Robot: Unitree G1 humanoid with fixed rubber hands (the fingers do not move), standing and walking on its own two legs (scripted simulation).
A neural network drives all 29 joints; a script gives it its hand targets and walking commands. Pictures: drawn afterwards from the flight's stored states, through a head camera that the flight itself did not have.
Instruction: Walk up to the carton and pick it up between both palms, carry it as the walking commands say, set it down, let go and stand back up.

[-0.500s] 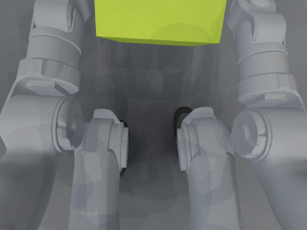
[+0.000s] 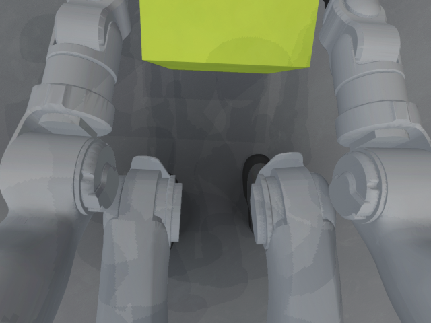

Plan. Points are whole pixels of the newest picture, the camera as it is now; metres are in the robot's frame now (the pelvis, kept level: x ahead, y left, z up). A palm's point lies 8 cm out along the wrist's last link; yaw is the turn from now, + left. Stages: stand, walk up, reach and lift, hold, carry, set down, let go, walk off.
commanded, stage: set down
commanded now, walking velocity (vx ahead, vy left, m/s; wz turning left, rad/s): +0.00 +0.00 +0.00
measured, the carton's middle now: out of the picture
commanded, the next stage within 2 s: none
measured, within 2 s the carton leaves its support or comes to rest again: rests again in 0.50 s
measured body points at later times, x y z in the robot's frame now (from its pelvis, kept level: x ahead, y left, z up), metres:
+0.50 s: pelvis +0.01 +0.00 -0.01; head +0.38 +0.01 +0.24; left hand +0.58 +0.10 -0.18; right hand +0.56 -0.19 -0.17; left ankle +0.11 +0.11 -0.34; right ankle +0.14 -0.13 -0.34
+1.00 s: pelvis +0.02 +0.00 -0.01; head +0.39 +0.01 +0.25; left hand +0.58 +0.11 -0.18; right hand +0.56 -0.18 -0.18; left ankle +0.11 +0.11 -0.34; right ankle +0.14 -0.13 -0.34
